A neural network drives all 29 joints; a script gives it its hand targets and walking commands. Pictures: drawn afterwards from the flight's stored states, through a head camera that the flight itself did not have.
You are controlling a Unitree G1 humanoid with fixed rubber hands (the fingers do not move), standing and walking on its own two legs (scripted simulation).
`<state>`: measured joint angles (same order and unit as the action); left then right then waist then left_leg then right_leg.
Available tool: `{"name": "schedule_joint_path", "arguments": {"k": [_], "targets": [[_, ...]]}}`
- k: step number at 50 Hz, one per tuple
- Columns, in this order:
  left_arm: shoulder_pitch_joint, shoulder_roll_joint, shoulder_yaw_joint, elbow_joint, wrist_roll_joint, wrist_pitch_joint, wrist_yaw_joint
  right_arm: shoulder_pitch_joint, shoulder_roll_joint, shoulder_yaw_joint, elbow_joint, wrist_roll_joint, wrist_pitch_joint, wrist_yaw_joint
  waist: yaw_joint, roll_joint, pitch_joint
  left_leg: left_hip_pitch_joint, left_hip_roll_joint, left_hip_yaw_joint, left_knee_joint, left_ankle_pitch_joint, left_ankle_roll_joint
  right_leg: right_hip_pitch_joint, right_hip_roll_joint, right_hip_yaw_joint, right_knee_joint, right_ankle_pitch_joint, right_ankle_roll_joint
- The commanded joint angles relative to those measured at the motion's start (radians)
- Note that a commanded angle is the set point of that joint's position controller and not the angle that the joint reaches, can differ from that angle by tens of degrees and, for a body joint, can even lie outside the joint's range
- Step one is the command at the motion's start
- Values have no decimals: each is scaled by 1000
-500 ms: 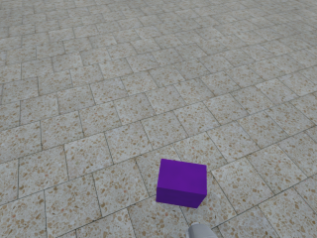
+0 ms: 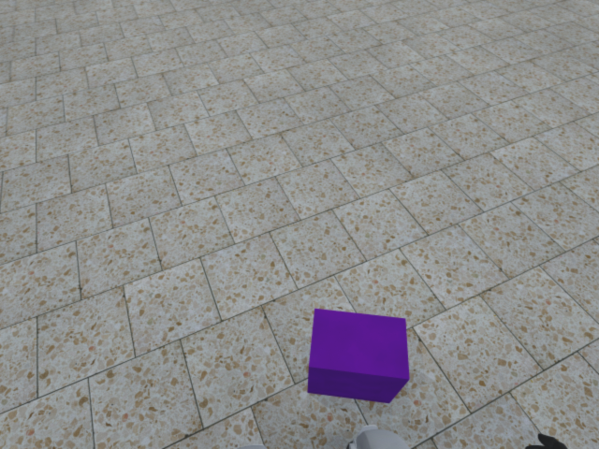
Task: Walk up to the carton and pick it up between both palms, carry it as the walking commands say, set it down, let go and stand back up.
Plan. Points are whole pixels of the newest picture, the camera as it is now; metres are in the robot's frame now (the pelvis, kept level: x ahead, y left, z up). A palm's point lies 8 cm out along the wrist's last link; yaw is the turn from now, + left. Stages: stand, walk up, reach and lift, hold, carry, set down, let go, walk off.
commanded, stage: walk up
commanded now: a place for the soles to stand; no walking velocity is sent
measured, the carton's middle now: (353, 357) +0.43 -0.13 -0.62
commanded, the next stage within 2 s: none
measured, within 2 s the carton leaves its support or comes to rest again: neither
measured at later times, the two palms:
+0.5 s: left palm out of the picture +0.10 +0.28 -0.09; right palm out of the picture +0.07 -0.36 -0.09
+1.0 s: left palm out of the picture +0.12 +0.26 -0.09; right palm out of the picture +0.07 -0.37 -0.08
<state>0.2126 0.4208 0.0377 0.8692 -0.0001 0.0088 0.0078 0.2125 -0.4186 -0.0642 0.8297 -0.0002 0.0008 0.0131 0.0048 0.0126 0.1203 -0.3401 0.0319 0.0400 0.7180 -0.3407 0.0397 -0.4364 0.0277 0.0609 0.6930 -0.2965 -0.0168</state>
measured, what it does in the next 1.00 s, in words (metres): steps on the spot: right foot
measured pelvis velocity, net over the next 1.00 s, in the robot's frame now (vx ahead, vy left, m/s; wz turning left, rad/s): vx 0.00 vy -0.04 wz -0.12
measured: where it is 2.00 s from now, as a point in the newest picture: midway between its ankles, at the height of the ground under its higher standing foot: outside the picture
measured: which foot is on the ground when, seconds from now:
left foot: down 0.00-1.00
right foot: up 0.00-0.36, down 0.38-1.00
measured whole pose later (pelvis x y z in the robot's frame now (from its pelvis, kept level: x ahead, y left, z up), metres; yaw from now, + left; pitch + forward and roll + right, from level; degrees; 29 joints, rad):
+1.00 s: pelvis +0.00 -0.04 +0.00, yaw -7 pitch -1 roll +0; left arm 0.19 0.41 0.04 0.89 0.00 -0.03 0.01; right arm 0.15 -0.42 -0.06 0.83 0.00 -0.01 0.01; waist -0.02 -0.01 0.11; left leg -0.30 0.06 0.06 0.66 -0.34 0.00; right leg -0.33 0.03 0.10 0.68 -0.33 0.01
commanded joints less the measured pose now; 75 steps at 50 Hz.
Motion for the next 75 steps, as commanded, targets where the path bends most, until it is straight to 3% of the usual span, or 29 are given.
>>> {"name": "schedule_joint_path", "arguments": {"k": [1,4,6,10,12,15,16,17,18,20,22,27,29,30,32,33,35,38,41,42,48,55,61,62,66,69,72,73,75], "targets": [[89,225,73,-6,-1,11,-4,-105,-256,-73,-87,-25,-41,-38,34,53,-1,-8,301,-320,-460,-197,90,-123,-7,100,417,-88,19],[75,156,68,-15,-6,6,-4,51,-196,-57,-50,-1,-49,-41,-16,48,-112,311,236,-155,-294,484,15,-189,13,82,344,-70,33],[73,148,50,-25,-18,-14,3,83,-199,-61,-46,-10,-47,-33,-30,103,-190,466,229,-117,-224,677,38,-203,13,40,263,-82,38],[43,138,38,-27,-8,-27,7,81,-206,-67,-60,-24,-38,-28,-62,157,-191,432,229,-86,-206,598,108,-127,-3,-17,135,-138,28],[90,139,40,-21,-2,-37,9,-9,-222,-65,-92,-28,-26,-22,-28,197,-195,311,246,-55,-180,507,157,2,-10,-89,52,-141,25],[153,170,54,17,12,-48,15,-62,-200,-56,-94,-18,-5,-13,15,114,-174,124,202,-25,-95,210,112,208,14,-94,-169,29,-8],[128,187,56,5,21,-55,19,-40,-163,-52,-81,-18,0,-10,10,27,-157,53,159,-8,-29,102,68,242,-17,24,-221,54,-31],[93,231,64,1,32,-56,24,-45,-126,-37,-83,-6,3,-11,-2,-158,-118,-52,84,22,66,-19,8,243,-168,273,-264,172,-91],[56,262,63,-27,27,-60,26,-73,-120,-31,-100,-1,12,-10,-18,-138,-69,-90,12,-12,129,-198,-29,133,-276,471,-334,185,-167],[-1,290,71,-42,34,-58,29,-59,-160,-47,-73,-5,26,-6,-25,-90,-9,-45,31,-87,183,-264,-11,-8,-293,477,-380,-123,-210],[-42,275,67,-55,40,-52,20,-26,-166,-51,-33,-3,14,-6,-33,-187,-13,-41,25,-52,117,-215,-11,27,-217,395,-347,-101,-174],[-41,221,50,-51,18,-41,10,24,-167,-44,0,-9,-14,-14,-36,-160,-140,136,-27,-2,-246,-38,-19,145,-123,260,-181,128,-126],[-53,143,31,-71,1,-44,9,10,-217,-57,-10,-33,-39,-25,-38,72,-233,265,204,-263,-390,66,72,50,-31,115,75,199,-34],[-23,139,33,-50,-3,-40,11,-43,-239,-58,-22,-31,-43,-24,-18,85,-166,266,295,-342,-404,105,109,-42,22,55,68,-32,-17],[13,187,45,-14,3,-35,11,-94,-231,-54,-34,-22,-50,-18,8,46,-127,157,334,-286,-337,135,177,34,-26,17,100,-221,-15],[5,166,42,-10,-3,-42,5,-90,-216,-51,-37,-25,-48,-16,16,65,-130,159,282,-209,-284,201,147,62,-29,15,17,-159,-28],[21,166,40,-8,2,-55,0,-84,-195,-43,-47,-14,-38,-17,0,13,-173,161,158,-67,-172,303,61,159,-41,40,-71,299,-44],[8,198,40,-19,1,-64,11,-67,-193,-47,-45,-10,-29,-15,-16,21,-233,175,129,-26,-78,326,34,172,-77,120,-16,506,-67],[-28,221,39,-17,18,-60,13,-86,-165,-39,-41,-2,-14,-13,-23,-96,-137,101,54,-40,-76,25,-2,100,-162,305,-155,301,-141],[-51,216,35,-27,16,-58,12,-79,-172,-41,-44,-7,-20,-14,-37,-47,-133,128,47,-54,-108,-17,2,72,-161,320,-190,224,-139],[-28,182,31,-5,11,-54,5,-116,-198,-43,-27,-14,-31,-12,-5,11,-197,196,142,-80,-175,102,52,93,-77,144,-86,256,-64],[-73,214,34,-28,22,-57,5,-141,-163,-34,-28,-12,-19,-3,-34,-87,-141,157,42,-49,-129,-84,14,18,-131,321,-234,98,-100],[-30,174,27,-11,5,-50,-3,-125,-231,-51,-16,-21,-37,-8,-7,86,-158,158,230,-182,-306,-45,114,60,-24,62,-26,54,-38],[-11,184,30,-4,7,-49,-4,-122,-232,-51,-19,-21,-35,-10,-1,53,-174,159,227,-167,-266,0,118,88,-34,57,-51,94,-36],[-10,220,40,-11,16,-64,-2,-154,-177,-42,-51,-14,-17,-4,-12,-32,-182,109,81,-24,-95,-29,23,104,-111,267,-173,173,-84],[-39,240,38,-11,19,-64,2,-145,-169,-37,-28,-14,-15,-2,-20,-94,-143,88,12,-59,-99,-112,-1,89,-159,399,-247,116,-137],[-83,204,28,-24,16,-62,6,-99,-173,-39,-15,-17,-26,-3,-42,-112,-168,197,68,-76,-174,-28,23,26,-115,271,-213,150,-79],[-113,193,26,-19,21,-62,2,-73,-197,-44,-11,-19,-28,-7,-63,-66,-167,207,104,-102,-219,-5,39,19,-92,227,-174,153,-65],[-62,176,28,-8,9,-60,0,-90,-235,-52,-6,-22,-32,-11,-24,21,-187,205,186,-173,-279,23,91,66,-30,100,-59,162,-32]]}}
